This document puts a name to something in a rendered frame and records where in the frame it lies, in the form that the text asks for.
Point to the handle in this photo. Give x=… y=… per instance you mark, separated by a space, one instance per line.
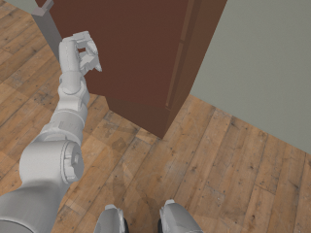
x=47 y=26

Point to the robot left upper arm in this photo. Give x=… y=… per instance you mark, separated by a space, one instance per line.
x=47 y=170

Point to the cupboard door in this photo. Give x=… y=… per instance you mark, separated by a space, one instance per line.
x=137 y=43

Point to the right robot thigh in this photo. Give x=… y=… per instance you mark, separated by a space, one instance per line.
x=176 y=219

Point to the right robot shin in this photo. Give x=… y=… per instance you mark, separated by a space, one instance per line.
x=170 y=201

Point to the robot left hand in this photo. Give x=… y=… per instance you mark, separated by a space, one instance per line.
x=70 y=59

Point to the robot left forearm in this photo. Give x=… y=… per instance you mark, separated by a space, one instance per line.
x=69 y=117

